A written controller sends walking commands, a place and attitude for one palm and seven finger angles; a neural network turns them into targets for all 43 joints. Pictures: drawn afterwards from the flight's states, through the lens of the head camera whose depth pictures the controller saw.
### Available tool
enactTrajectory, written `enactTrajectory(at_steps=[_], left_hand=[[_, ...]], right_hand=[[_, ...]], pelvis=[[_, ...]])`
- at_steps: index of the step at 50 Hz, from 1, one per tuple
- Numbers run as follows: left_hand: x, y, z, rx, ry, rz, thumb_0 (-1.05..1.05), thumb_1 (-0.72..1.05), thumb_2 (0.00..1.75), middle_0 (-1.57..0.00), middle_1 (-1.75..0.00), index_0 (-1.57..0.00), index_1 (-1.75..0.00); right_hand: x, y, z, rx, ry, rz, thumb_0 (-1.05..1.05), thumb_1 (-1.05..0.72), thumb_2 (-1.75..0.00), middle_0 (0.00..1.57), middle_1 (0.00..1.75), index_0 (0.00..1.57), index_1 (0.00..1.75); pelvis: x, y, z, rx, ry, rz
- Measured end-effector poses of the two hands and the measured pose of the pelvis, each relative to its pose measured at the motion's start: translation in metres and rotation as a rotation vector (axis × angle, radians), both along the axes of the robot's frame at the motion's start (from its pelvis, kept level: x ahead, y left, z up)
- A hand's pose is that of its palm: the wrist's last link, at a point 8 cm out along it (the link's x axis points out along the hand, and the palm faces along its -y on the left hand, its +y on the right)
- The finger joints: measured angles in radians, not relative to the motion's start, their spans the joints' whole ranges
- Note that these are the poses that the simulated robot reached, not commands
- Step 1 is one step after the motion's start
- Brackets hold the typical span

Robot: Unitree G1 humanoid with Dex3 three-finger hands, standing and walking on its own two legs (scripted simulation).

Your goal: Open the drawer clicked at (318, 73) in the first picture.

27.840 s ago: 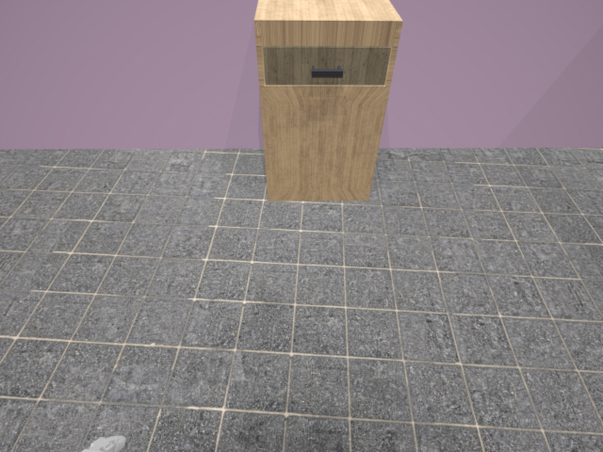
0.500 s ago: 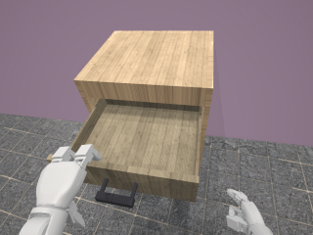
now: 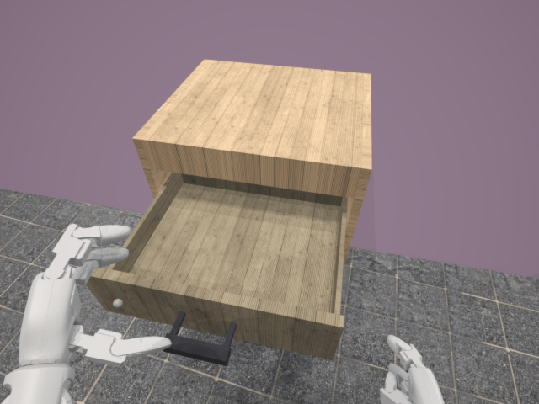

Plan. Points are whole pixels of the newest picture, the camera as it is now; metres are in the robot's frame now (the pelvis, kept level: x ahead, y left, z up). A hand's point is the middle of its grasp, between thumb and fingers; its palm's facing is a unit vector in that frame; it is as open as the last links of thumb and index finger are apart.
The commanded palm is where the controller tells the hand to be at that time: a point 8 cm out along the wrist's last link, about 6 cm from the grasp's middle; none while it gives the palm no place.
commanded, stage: draw the hand back to the body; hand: left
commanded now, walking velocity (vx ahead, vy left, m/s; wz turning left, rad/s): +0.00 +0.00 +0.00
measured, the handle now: (201, 336) +0.25 +0.15 -0.09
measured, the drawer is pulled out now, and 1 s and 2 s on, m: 0.29 0.29 0.29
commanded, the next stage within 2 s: step back with the hand held close in 0.72 s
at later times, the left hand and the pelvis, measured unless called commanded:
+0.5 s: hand (67, 296) +0.18 +0.24 +0.17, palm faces +0.42 -0.81 -0.41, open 8.8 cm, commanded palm +0.13 +0.28 +0.18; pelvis +0.00 -0.01 +0.00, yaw +0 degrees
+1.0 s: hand (66, 282) +0.19 +0.24 +0.18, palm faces +0.40 -0.78 -0.48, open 7.4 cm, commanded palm +0.12 +0.27 +0.18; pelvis -0.01 -0.01 +0.01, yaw +0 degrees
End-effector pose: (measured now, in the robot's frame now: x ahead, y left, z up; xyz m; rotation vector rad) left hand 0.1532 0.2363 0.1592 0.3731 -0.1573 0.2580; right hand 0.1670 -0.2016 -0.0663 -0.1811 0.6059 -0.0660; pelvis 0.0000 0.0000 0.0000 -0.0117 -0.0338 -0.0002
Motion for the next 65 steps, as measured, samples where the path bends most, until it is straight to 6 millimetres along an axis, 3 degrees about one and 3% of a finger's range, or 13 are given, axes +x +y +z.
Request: enactTrajectory(at_steps=[22, 33, 42, 48, 55, 59, 65], left_hand=[[-0.012, 0.037, 0.021, 0.090, 0.000, 0.146, 0.00, 0.46, 0.71, -0.24, -0.59, -0.24, -0.59], [-0.015, 0.030, 0.020, 0.070, 0.003, 0.142, 0.01, 0.80, 0.86, -0.21, -0.37, -0.21, -0.37], [-0.017, 0.027, 0.023, 0.089, 0.003, 0.142, 0.01, 0.88, 0.89, -0.21, -0.32, -0.21, -0.31], [-0.009, 0.037, 0.044, 0.191, -0.078, 0.133, 0.01, 0.89, 0.90, -0.21, -0.31, -0.21, -0.31], [0.001, 0.031, 0.015, 0.162, 0.053, 0.032, 0.01, 0.90, 0.90, -0.20, -0.31, -0.20, -0.30], [-0.006, 0.032, 0.010, 0.177, 0.079, -0.018, 0.01, 0.89, 0.90, -0.21, -0.31, -0.21, -0.30], [-0.027, 0.044, 0.025, 0.223, -0.005, -0.011, 0.01, 0.89, 0.90, -0.21, -0.31, -0.21, -0.30]], right_hand=[[0.026, -0.015, 0.001, -0.011, -0.004, -0.005, 0.02, -0.91, -0.90, 0.20, 0.30, 0.20, 0.30], [0.023, -0.014, -0.001, 0.002, 0.003, 0.007, 0.02, -0.91, -0.90, 0.20, 0.30, 0.20, 0.30], [0.014, -0.020, -0.005, 0.003, 0.020, -0.001, 0.02, -0.91, -0.90, 0.20, 0.30, 0.20, 0.30], [0.005, -0.029, -0.008, -0.011, 0.068, -0.019, 0.02, -0.91, -0.90, 0.21, 0.30, 0.20, 0.30], [-0.015, -0.044, -0.009, -0.027, 0.117, -0.121, 0.02, -0.91, -0.90, 0.20, 0.30, 0.20, 0.30], [-0.027, -0.046, -0.004, -0.053, 0.130, -0.152, 0.02, -0.91, -0.90, 0.20, 0.30, 0.20, 0.30], [-0.036, -0.035, 0.002, -0.079, 0.111, -0.128, 0.02, -0.91, -0.90, 0.20, 0.30, 0.20, 0.30]], pelvis=[[0.005, -0.005, 0.004, 0.002, 0.018, 0.006], [0.001, -0.008, 0.005, 0.006, 0.011, 0.008], [-0.001, -0.011, 0.005, 0.007, 0.009, 0.008], [-0.008, -0.011, 0.005, -0.001, 0.039, 0.006], [-0.018, -0.001, 0.005, 0.008, 0.075, -0.019], [-0.025, 0.002, 0.003, 0.009, 0.083, -0.019], [-0.039, 0.007, 0.000, 0.010, 0.084, -0.008]])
